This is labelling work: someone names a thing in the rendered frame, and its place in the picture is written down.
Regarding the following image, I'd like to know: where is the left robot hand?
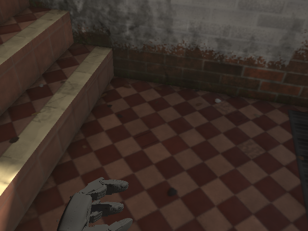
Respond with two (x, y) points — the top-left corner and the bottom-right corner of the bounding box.
(57, 177), (133, 231)

